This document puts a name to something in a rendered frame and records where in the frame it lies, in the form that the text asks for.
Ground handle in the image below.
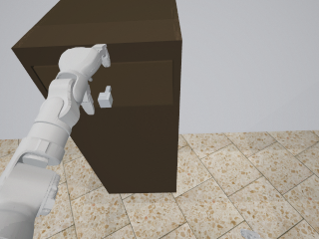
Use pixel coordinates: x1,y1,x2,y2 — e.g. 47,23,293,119
98,86,113,108

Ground robot right hand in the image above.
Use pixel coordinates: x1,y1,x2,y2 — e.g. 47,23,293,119
240,228,264,239

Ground cabinet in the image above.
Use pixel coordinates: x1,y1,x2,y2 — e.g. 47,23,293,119
11,0,182,194

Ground drawer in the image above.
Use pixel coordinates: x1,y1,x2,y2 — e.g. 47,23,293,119
33,60,172,108

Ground left robot upper arm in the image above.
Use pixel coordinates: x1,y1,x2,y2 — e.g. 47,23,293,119
0,162,61,239

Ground robot left hand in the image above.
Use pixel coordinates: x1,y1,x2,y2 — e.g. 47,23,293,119
58,44,111,116

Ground left robot forearm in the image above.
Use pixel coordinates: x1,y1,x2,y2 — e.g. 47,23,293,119
0,69,88,192

